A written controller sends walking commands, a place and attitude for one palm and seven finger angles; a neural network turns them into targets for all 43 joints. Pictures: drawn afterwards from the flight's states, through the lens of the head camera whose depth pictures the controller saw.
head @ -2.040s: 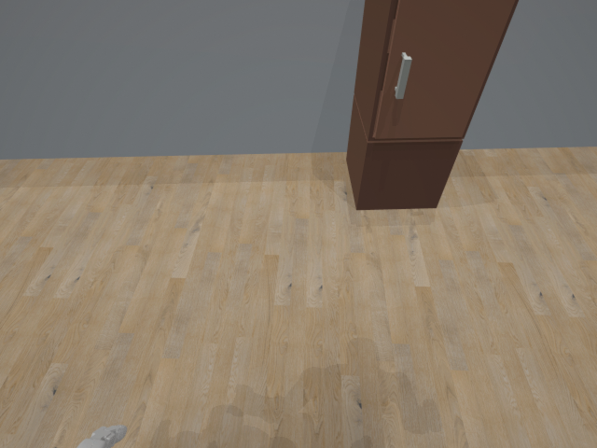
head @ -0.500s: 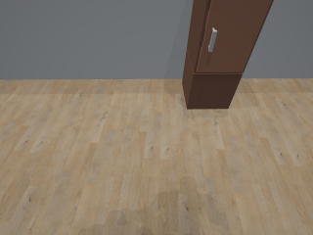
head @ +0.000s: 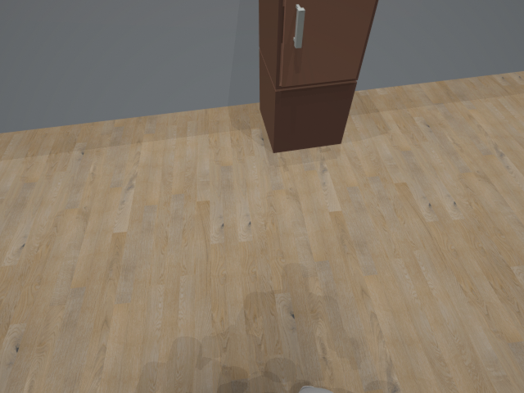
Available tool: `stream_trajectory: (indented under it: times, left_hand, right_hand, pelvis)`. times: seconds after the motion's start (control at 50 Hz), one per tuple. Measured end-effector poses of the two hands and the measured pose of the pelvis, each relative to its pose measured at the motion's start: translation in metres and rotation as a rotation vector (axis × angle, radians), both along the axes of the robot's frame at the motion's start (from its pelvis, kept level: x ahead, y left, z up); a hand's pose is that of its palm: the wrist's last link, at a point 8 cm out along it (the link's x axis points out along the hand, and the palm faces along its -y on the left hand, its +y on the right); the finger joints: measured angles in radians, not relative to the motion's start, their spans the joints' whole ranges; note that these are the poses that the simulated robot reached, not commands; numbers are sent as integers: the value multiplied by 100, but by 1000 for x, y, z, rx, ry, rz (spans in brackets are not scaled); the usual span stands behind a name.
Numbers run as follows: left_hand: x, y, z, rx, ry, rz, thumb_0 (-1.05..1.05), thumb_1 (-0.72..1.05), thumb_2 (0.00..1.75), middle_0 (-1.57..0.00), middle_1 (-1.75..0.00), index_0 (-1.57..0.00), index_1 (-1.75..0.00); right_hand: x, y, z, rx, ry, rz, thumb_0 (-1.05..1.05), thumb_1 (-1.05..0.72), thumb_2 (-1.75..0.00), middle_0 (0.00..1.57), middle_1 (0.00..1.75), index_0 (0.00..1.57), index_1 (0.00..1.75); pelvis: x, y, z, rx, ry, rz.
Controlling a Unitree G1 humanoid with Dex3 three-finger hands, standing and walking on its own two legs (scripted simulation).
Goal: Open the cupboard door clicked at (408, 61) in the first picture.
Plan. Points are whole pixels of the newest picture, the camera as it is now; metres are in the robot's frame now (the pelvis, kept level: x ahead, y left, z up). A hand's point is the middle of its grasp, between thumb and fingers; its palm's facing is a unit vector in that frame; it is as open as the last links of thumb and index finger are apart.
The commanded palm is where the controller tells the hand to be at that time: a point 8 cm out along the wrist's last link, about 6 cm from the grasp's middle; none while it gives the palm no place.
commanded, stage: walk to a spot facing it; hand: left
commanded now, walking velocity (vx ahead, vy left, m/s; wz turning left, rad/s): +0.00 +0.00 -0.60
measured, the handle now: (297, 26) +1.31 -0.03 -0.07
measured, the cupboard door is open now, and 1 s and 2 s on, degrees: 0 0 0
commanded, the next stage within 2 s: none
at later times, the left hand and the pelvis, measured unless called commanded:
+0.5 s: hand out of the picture +0.08 +0.20 -0.14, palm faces -0.15 -0.96 -0.23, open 7.4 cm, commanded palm none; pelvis +0.00 +0.01 +0.02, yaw -14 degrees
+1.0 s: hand (216, 296) +0.31 +0.12 -0.17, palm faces -0.56 -0.82 -0.10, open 7.4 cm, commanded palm none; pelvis +0.15 +0.01 +0.01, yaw -33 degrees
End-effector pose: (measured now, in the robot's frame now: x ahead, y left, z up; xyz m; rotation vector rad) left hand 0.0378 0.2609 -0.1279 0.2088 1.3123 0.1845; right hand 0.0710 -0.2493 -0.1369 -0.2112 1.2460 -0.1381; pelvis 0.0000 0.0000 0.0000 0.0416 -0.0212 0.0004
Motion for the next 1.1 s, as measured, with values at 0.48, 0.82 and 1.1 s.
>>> stream_trajectory:
  times: [0.48,0.82,1.1]
  left_hand:
    - [36,-12,17,-27,-35,-176,1,90,90,-20,-30,-20,-30]
    - [205,6,0,-106,-76,-430,1,91,90,-19,-30,-20,-30]
    - [361,-173,-32,-213,-66,-744,1,91,90,-19,-30,-20,-30]
  right_hand:
    - [-24,-23,36,-53,-93,-196,1,-91,-90,20,30,20,30]
    - [-99,78,53,-81,61,-510,1,-90,-90,20,30,20,30]
    - [-127,165,33,165,455,-872,1,-90,-90,20,30,20,30]
  pelvis:
    - [2,6,19,-34,74,-235]
    - [84,45,24,-99,52,-457]
    - [185,-25,-6,-71,60,-649]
